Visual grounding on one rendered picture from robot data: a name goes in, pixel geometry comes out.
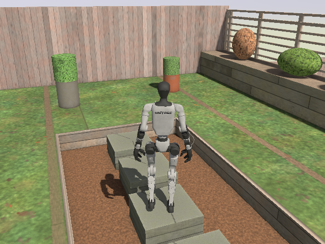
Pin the robot right upper arm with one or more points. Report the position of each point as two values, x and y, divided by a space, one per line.
181 117

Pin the robot right forearm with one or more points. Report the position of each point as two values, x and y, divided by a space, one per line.
186 139

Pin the humanoid robot head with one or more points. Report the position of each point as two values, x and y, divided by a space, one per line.
163 90

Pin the robot left upper arm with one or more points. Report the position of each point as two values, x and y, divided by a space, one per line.
144 117

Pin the robot left forearm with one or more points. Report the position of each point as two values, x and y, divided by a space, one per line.
139 140

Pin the robot left hand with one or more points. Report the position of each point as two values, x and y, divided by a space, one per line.
136 154

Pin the robot right shin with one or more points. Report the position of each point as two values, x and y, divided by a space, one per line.
171 189

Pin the robot right hand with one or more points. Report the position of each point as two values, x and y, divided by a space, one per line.
188 156

